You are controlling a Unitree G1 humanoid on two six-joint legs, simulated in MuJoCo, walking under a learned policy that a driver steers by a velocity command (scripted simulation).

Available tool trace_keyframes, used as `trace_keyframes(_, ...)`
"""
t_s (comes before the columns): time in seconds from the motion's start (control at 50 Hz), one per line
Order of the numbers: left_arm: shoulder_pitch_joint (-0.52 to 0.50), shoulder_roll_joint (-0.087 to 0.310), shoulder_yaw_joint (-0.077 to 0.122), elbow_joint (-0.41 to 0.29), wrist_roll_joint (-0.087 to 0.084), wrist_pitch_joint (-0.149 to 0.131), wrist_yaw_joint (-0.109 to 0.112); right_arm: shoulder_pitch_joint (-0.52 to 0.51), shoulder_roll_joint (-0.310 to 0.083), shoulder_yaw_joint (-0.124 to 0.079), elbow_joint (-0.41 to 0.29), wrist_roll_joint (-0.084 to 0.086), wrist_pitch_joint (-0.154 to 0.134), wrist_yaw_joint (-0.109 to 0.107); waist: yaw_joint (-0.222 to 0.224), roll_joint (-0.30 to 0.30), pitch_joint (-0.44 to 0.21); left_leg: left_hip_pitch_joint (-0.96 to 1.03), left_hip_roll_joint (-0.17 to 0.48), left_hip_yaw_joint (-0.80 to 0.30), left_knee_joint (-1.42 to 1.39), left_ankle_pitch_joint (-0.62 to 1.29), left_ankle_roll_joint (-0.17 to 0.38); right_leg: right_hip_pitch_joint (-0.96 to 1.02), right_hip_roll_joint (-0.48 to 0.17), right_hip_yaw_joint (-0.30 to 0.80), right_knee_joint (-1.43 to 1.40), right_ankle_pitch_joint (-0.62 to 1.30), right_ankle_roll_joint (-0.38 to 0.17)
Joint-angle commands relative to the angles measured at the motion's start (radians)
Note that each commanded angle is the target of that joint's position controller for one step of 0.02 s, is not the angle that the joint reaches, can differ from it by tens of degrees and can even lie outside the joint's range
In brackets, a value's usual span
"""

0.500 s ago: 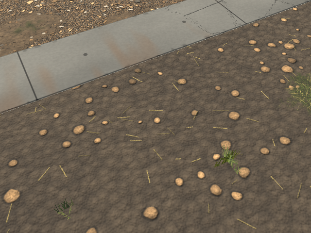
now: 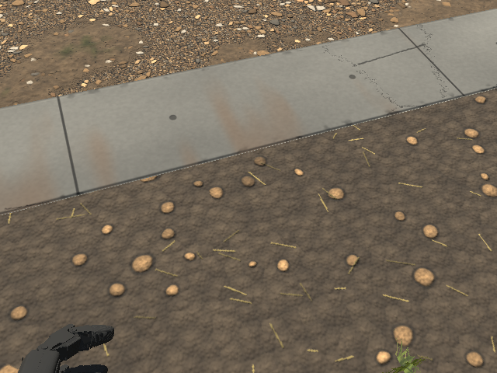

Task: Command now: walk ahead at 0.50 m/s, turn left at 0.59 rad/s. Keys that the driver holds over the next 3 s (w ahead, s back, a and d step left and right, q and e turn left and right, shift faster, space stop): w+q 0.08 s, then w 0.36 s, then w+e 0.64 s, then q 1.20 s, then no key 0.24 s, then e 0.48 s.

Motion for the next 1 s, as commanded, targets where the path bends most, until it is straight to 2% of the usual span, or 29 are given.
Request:
trace_keyframes(0.02,-0.083,0.108,0.034,-0.086,-0.009,-0.028,-0.012,0.026,-0.160,-0.044,-0.042,0.004,-0.002,-0.011,0.014,0.142,-0.038,-0.025,0.239,-0.228,-0.028,0.216,0.119,0.129,0.048,-0.018,-0.072,-0.019,-0.024)
trace_keyframes(0.06,-0.012,0.129,0.048,-0.071,-0.012,-0.036,-0.011,0.004,-0.157,-0.046,-0.047,0.001,0.004,-0.011,0.059,0.174,-0.049,-0.008,0.245,-0.267,0.038,0.257,0.098,0.218,0.050,-0.028,-0.100,-0.094,-0.060)
trace_keyframes(0.08,0.082,0.149,0.063,-0.049,-0.006,-0.041,-0.005,-0.011,-0.132,-0.037,-0.055,-0.002,0.003,-0.009,0.110,0.168,-0.097,-0.030,0.202,-0.244,0.129,0.312,0.071,0.360,0.043,-0.040,-0.137,-0.080,-0.090)
trace_keyframes(0.1,0.222,0.192,0.076,-0.035,0.013,-0.045,0.002,-0.013,-0.075,-0.015,-0.070,-0.016,-0.001,-0.004,0.173,0.105,-0.230,-0.112,0.153,-0.176,0.360,0.255,0.036,0.597,-0.086,0.065,-0.104,-0.098,-0.153)
trace_keyframes(0.12,0.339,0.277,0.097,-0.001,0.033,-0.035,0.002,0.126,-0.008,0.007,-0.088,0.003,-0.011,-0.006,0.137,-0.172,-0.377,-0.451,0.003,-0.037,0.707,-0.112,-0.044,0.956,-0.312,0.491,-0.157,-0.274,-0.320)
trace_keyframes(0.14,0.364,0.214,0.087,0.019,0.002,-0.029,-0.009,0.156,-0.073,0.003,-0.071,0.017,-0.016,-0.007,0.142,-0.246,-0.363,-0.621,0.042,-0.038,0.869,-0.291,-0.060,0.974,-0.376,0.733,-0.253,-0.527,-0.358)
trace_keyframes(0.16,0.316,0.140,0.067,0.011,-0.007,-0.024,-0.006,0.063,-0.142,-0.015,-0.068,0.018,-0.014,-0.006,0.166,-0.126,-0.213,-0.670,0.085,-0.045,0.926,-0.206,-0.066,0.854,-0.330,0.609,-0.280,-0.588,-0.317)
trace_keyframes(0.18,0.267,0.114,0.056,0.006,0.001,-0.015,-0.004,-0.021,-0.147,-0.016,-0.085,0.004,-0.012,-0.007,0.161,-0.049,-0.128,-0.655,0.118,-0.004,0.919,-0.137,-0.068,0.732,-0.284,0.469,-0.285,-0.499,-0.285)
trace_keyframes(0.2,0.232,0.097,0.048,0.013,0.006,-0.010,-0.004,-0.079,-0.134,-0.016,-0.104,-0.011,-0.016,-0.005,0.145,-0.022,-0.058,-0.642,0.140,0.008,0.866,-0.093,-0.067,0.619,-0.244,0.373,-0.307,-0.379,-0.280)
trace_keyframes(0.22,0.216,0.081,0.040,0.018,0.013,-0.011,-0.002,-0.091,-0.119,-0.017,-0.109,-0.013,-0.017,0.001,0.120,-0.034,-0.035,-0.600,0.168,0.010,0.812,-0.059,-0.064,0.552,-0.211,0.301,-0.328,-0.287,-0.271)
trace_keyframes(0.24,0.210,0.076,0.037,0.024,0.013,-0.013,-0.002,-0.079,-0.098,-0.012,-0.107,-0.008,-0.017,0.006,0.103,-0.055,-0.032,-0.561,0.180,0.023,0.769,-0.046,-0.064,0.513,-0.188,0.254,-0.348,-0.229,-0.269)
trace_keyframes(0.28,0.221,0.088,0.040,0.044,-0.001,-0.019,-0.002,-0.076,-0.061,-0.001,-0.104,-0.011,-0.014,0.012,0.091,-0.065,-0.037,-0.540,0.193,0.059,0.677,-0.039,-0.072,0.487,-0.180,0.187,-0.378,-0.137,-0.288)
trace_keyframes(0.32,0.231,0.127,0.050,0.061,-0.008,-0.018,0.000,-0.131,-0.039,0.013,-0.121,-0.021,-0.019,0.015,0.100,-0.048,-0.028,-0.543,0.208,0.086,0.555,0.026,-0.083,0.478,-0.184,0.136,-0.406,-0.071,-0.302)
trace_keyframes(0.36,0.240,0.150,0.055,0.073,-0.013,-0.012,0.002,-0.189,-0.025,0.024,-0.130,-0.021,-0.027,0.023,0.120,-0.036,-0.024,-0.508,0.208,0.106,0.419,0.140,-0.086,0.468,-0.166,0.072,-0.419,-0.042,-0.290)
trace_keyframes(0.4,0.262,0.166,0.056,0.089,-0.019,-0.004,0.003,-0.250,-0.024,0.028,-0.138,-0.016,-0.034,0.030,0.142,-0.036,-0.018,-0.453,0.189,0.130,0.300,0.235,-0.089,0.461,-0.148,0.021,-0.418,-0.028,-0.272)
trace_keyframes(0.46,0.329,0.179,0.057,0.123,-0.030,0.008,0.001,-0.336,-0.039,0.024,-0.163,-0.008,-0.040,0.038,0.172,-0.038,-0.002,-0.414,0.166,0.142,0.203,0.274,-0.084,0.499,-0.170,0.026,-0.396,-0.023,-0.257)
trace_keyframes(0.5,0.349,0.188,0.058,0.139,-0.035,0.021,0.004,-0.357,-0.055,0.017,-0.178,-0.006,-0.048,0.044,0.158,-0.044,0.008,-0.388,0.151,0.137,0.148,0.232,-0.066,0.536,-0.194,0.057,-0.360,-0.007,-0.243)
trace_keyframes(0.54,0.333,0.203,0.060,0.144,-0.036,0.032,0.010,-0.273,-0.089,-0.002,-0.157,-0.008,-0.056,0.043,0.089,-0.047,-0.028,-0.235,0.128,0.153,0.076,0.220,-0.039,0.532,-0.187,0.055,-0.268,0.091,-0.214)
trace_keyframes(0.56,0.335,0.182,0.051,0.143,-0.032,0.032,0.011,-0.158,-0.129,-0.025,-0.122,-0.015,-0.055,0.035,0.033,-0.030,-0.101,-0.051,0.119,0.161,0.058,0.219,-0.016,0.491,-0.138,0.019,-0.132,0.180,-0.187)
trace_keyframes(0.58,0.317,0.126,0.028,0.120,-0.014,0.027,0.010,0.010,-0.192,-0.047,-0.096,-0.032,-0.053,0.022,-0.047,0.027,-0.232,0.213,0.260,0.029,0.090,0.220,0.040,0.338,-0.081,-0.025,0.125,0.039,-0.144)
trace_keyframes(0.6,0.420,0.015,-0.007,0.090,-0.009,0.013,0.012,0.087,-0.284,-0.066,-0.083,-0.046,-0.039,0.015,-0.017,0.289,-0.372,0.524,0.524,-0.367,0.036,0.108,0.175,-0.018,0.058,-0.101,0.488,-0.485,-0.073)
trace_keyframes(0.62,0.399,0.097,0.013,0.103,-0.033,0.004,0.014,0.107,-0.202,-0.047,-0.075,-0.039,-0.036,0.018,-0.046,0.255,-0.378,0.476,0.531,-0.513,-0.053,-0.054,0.202,-0.126,0.045,0.011,0.645,-0.616,-0.069)
trace_keyframes(0.64,0.332,0.155,0.033,0.085,-0.050,0.004,0.013,0.052,-0.155,-0.030,-0.070,-0.028,-0.038,0.019,-0.034,0.203,-0.232,0.365,0.498,-0.374,-0.077,-0.071,0.164,-0.186,0.000,0.018,0.689,-0.541,-0.076)
trace_keyframes(0.68,0.270,0.138,0.037,0.074,-0.032,0.017,0.016,-0.068,-0.083,-0.008,-0.068,-0.029,-0.045,0.026,0.022,0.163,-0.101,0.154,0.414,-0.176,-0.141,0.032,0.124,-0.145,-0.060,-0.007,0.629,-0.400,-0.069)
trace_keyframes(0.72,0.297,0.101,0.037,0.083,-0.031,0.043,0.014,-0.126,-0.060,-0.006,-0.058,-0.038,-0.062,0.028,0.074,0.175,-0.057,0.020,0.377,-0.053,-0.208,0.137,0.109,-0.048,-0.087,-0.001,0.588,-0.323,-0.058)
trace_keyframes(0.76,0.288,0.070,0.033,0.075,-0.030,0.061,0.013,-0.137,-0.073,-0.016,-0.039,-0.039,-0.077,0.025,0.092,0.139,-0.034,-0.020,0.379,0.031,-0.245,0.246,0.117,-0.046,-0.091,0.002,0.560,-0.271,-0.045)
trace_keyframes(0.82,0.226,0.056,0.030,0.047,-0.024,0.066,0.009,-0.124,-0.098,-0.027,-0.008,-0.042,-0.081,0.014,0.087,0.102,-0.010,-0.003,0.374,0.138,-0.262,0.330,0.115,-0.087,-0.091,0.010,0.431,-0.142,-0.036)
trace_keyframes(0.9,0.095,0.033,0.016,0.003,-0.021,0.058,-0.019,-0.091,-0.137,-0.037,0.019,-0.033,-0.071,0.003,0.040,0.078,0.027,0.023,0.364,0.255,-0.272,0.349,0.091,-0.050,-0.073,-0.058,0.208,0.013,-0.056)
trace_keyframes(1.0,-0.019,0.050,0.017,-0.067,-0.022,0.062,-0.045,-0.028,-0.177,-0.053,0.061,-0.008,-0.039,0.000,0.014,0.076,0.058,0.182,0.407,0.316,-0.199,0.456,0.060,-0.070,-0.047,-0.122,0.080,-0.088,-0.113)
Next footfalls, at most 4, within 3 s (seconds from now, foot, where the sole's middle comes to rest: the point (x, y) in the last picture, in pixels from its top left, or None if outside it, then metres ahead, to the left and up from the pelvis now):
0.10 right None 0.24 -0.14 -0.78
0.58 left None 0.45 0.16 -0.78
1.10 right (261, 274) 0.73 -0.10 -0.78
1.60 left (193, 237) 0.87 0.09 -0.78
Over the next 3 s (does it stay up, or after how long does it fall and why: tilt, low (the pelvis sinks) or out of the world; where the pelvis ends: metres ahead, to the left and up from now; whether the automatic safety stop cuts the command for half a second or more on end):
stays up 0.78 -0.03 -0.01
